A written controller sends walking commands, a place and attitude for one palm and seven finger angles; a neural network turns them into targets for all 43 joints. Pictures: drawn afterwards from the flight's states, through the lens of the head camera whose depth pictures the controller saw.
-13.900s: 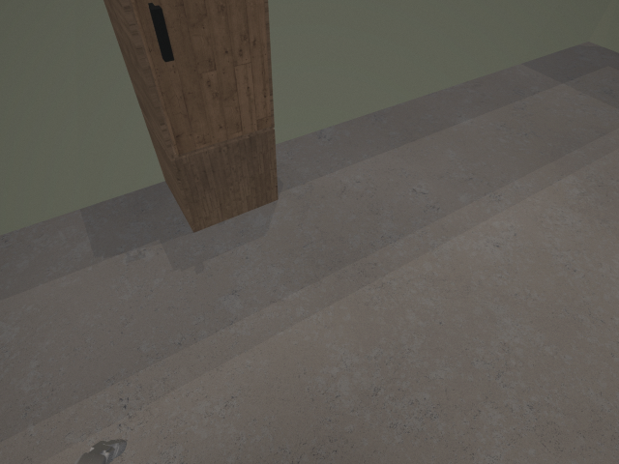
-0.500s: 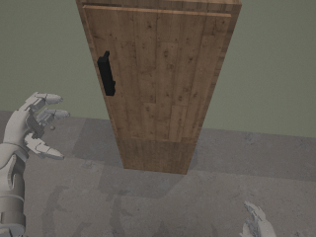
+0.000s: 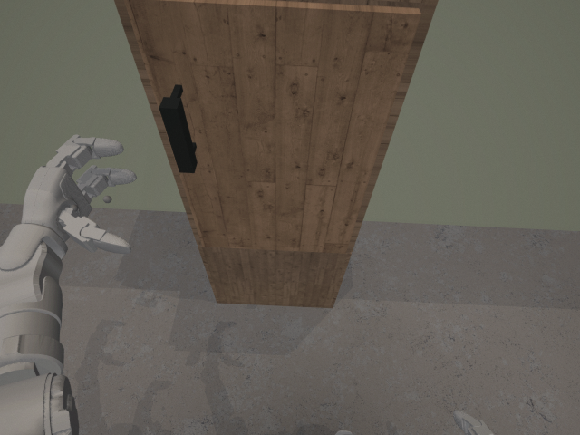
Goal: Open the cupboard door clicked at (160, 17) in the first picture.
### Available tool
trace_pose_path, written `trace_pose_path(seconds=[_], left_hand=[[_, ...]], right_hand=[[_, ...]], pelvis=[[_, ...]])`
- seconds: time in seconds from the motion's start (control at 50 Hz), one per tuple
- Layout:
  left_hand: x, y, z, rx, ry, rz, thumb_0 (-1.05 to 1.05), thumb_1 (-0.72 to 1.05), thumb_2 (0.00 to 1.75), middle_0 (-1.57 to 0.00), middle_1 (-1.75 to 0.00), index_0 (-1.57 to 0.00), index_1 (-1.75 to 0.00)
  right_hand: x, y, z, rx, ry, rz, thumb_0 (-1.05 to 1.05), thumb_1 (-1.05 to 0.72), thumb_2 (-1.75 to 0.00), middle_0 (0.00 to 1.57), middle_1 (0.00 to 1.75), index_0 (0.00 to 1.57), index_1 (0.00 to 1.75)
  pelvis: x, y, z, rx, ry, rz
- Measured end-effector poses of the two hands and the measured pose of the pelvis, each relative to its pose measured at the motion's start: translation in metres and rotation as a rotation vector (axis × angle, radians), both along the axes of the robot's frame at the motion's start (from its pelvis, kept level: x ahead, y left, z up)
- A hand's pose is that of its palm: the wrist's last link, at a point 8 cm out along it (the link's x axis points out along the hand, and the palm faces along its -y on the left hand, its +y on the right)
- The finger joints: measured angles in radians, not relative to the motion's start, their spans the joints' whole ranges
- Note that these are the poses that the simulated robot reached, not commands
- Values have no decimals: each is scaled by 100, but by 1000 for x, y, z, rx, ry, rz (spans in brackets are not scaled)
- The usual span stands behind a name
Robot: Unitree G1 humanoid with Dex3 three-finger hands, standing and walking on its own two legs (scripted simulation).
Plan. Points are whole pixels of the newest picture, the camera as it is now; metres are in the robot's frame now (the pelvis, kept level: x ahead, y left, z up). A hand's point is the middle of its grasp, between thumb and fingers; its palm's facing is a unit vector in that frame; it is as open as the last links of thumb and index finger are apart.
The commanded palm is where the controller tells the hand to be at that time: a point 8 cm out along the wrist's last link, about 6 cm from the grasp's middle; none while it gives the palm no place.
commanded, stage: move the hooked fingers beside the handle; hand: left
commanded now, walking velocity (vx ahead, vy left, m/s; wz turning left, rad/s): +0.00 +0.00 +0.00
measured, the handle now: (183, 129) +0.55 +0.19 +0.09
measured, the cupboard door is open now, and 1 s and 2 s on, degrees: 0 0 0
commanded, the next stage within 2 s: none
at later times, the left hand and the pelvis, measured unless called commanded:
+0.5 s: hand (136, 162) +0.47 +0.24 +0.10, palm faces -0.03 -1.00 -0.02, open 14.0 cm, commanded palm +0.45 +0.29 +0.10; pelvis +0.01 +0.00 -0.01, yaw -1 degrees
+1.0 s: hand (145, 141) +0.51 +0.24 +0.10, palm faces -0.03 -1.00 -0.03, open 13.7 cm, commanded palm +0.49 +0.28 +0.09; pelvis +0.01 +0.00 -0.01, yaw -1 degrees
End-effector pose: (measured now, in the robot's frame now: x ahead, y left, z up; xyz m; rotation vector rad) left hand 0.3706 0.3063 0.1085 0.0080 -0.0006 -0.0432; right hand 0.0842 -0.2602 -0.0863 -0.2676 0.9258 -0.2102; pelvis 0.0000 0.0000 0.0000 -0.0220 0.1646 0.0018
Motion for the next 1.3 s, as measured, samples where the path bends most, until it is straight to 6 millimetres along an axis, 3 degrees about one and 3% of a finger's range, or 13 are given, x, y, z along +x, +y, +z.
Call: trace_pose_path(seconds=[0.24,0.62,0.86,1.06,1.3], left_hand=[[38,-8,-7,9,23,16,-1,-50,30,-30,-120,-30,-120],[92,-15,-8,-14,32,19,-1,-50,30,-30,-120,-30,-120],[120,-17,-5,-5,32,6,-1,-50,30,-30,-120,-30,-120],[121,-16,-10,2,36,13,-1,-50,30,-29,-120,-32,-122],[111,-12,-10,-3,23,26,-1,-50,30,-30,-120,-30,-120]], right_hand=[[-10,5,-5,2,70,-17,1,-91,-90,20,30,20,30],[-68,-9,-14,-17,293,-119,0,-91,-90,20,30,20,30],[-92,-10,-13,-32,389,-154,0,-91,-90,20,30,20,30],[-95,-2,-16,-7,420,-156,0,-91,-90,20,30,20,30],[-73,2,-15,4,344,-149,0,-91,-90,20,30,20,30]], pelvis=[[2,4,-3,-3,36,-4],[7,0,-8,-8,102,-17],[7,0,-12,-16,146,-16],[11,2,-12,-19,159,-21],[12,4,-11,-21,137,-28]])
